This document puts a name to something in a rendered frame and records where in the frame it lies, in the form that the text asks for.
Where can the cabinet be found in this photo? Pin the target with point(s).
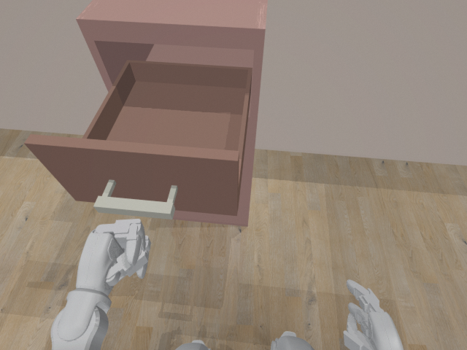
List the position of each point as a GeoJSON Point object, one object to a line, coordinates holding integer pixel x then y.
{"type": "Point", "coordinates": [206, 32]}

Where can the robot right shin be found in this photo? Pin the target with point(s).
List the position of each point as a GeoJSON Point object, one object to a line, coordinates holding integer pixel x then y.
{"type": "Point", "coordinates": [287, 333]}

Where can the left robot hand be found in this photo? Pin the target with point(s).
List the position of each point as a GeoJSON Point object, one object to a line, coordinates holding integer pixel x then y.
{"type": "Point", "coordinates": [124, 242]}

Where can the right robot hand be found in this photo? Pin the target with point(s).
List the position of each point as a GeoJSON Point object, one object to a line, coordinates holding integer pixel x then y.
{"type": "Point", "coordinates": [378, 329]}

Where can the left robot forearm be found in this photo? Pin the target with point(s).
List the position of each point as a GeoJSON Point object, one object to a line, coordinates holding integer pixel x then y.
{"type": "Point", "coordinates": [83, 323]}

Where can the drawer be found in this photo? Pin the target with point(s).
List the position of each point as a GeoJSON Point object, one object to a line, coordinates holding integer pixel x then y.
{"type": "Point", "coordinates": [161, 124]}

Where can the robot right thigh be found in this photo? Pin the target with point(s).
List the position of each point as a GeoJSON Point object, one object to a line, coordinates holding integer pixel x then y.
{"type": "Point", "coordinates": [290, 343]}

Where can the handle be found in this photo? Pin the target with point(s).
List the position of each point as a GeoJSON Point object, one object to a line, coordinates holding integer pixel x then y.
{"type": "Point", "coordinates": [134, 207]}

